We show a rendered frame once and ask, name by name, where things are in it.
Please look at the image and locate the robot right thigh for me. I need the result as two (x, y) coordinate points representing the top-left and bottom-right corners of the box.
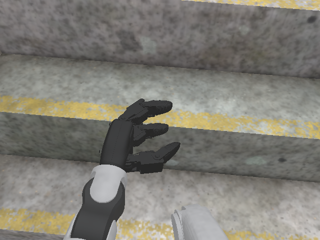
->
(171, 204), (229, 240)

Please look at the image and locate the robot left hand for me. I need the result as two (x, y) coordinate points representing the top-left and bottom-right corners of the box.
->
(99, 98), (181, 174)

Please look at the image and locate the robot left forearm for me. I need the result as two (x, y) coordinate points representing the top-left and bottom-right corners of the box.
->
(63, 164), (128, 240)

